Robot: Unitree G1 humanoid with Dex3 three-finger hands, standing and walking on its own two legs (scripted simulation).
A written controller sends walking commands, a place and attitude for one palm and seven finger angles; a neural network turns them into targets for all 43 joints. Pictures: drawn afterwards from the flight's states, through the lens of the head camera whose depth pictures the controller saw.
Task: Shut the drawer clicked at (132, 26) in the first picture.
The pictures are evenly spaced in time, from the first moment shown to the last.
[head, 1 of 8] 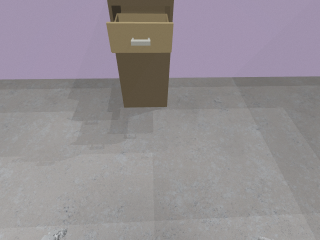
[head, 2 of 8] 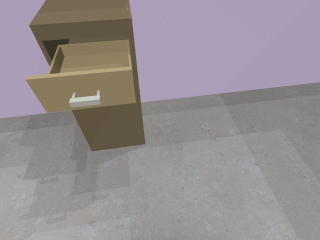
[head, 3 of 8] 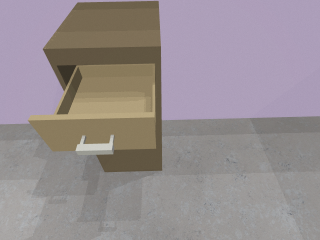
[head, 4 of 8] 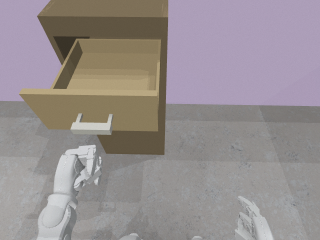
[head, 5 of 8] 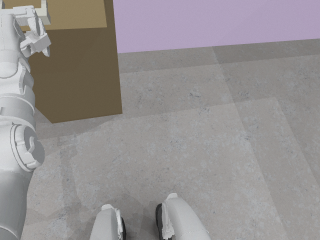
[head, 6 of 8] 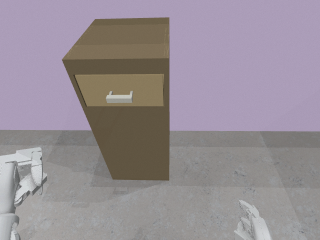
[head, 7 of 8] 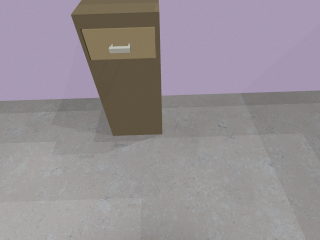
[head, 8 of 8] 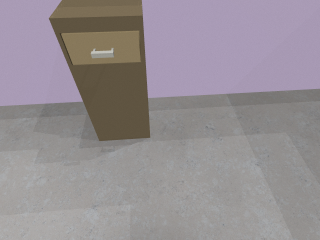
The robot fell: no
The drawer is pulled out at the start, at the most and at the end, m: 0.26 0.26 0.00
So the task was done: yes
